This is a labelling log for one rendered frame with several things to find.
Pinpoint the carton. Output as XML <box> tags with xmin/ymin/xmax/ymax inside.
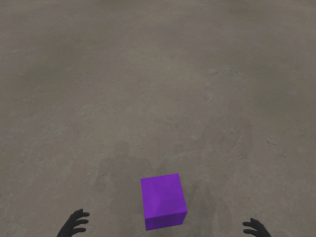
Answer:
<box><xmin>140</xmin><ymin>173</ymin><xmax>188</xmax><ymax>231</ymax></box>

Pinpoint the left robot hand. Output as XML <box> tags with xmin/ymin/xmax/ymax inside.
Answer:
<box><xmin>56</xmin><ymin>208</ymin><xmax>90</xmax><ymax>237</ymax></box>

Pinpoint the right robot hand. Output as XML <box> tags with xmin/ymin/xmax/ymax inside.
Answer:
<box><xmin>242</xmin><ymin>218</ymin><xmax>272</xmax><ymax>237</ymax></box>

